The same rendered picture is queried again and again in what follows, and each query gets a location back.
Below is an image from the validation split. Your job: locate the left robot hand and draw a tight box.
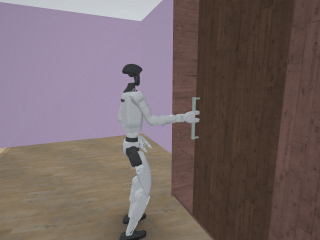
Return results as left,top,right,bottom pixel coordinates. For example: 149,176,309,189
137,135,152,153

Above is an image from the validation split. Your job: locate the right robot forearm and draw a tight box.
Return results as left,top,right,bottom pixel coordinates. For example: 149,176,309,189
151,114,185,126

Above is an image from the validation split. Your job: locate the robot left upper arm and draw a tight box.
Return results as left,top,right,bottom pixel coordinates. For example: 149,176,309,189
117,103,123,124

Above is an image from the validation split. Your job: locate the robot left shin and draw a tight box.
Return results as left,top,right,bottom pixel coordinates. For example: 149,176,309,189
128,184,141,216

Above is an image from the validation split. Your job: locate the robot right shin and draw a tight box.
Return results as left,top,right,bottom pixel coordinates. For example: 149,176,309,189
126,193,150,236

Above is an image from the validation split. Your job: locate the robot shin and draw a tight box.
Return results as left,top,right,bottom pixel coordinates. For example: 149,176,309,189
126,193,150,236
128,184,141,216

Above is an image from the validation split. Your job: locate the wardrobe door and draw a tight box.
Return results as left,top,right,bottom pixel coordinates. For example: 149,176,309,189
267,0,320,240
192,0,294,240

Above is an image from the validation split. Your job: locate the robot right upper arm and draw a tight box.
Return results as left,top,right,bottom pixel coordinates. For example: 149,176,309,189
129,91,156,126

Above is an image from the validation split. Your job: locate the handle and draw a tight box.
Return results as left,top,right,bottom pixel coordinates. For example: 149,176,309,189
191,97,200,140

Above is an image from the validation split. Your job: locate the right robot hand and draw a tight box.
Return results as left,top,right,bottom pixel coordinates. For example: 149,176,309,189
184,110,200,124

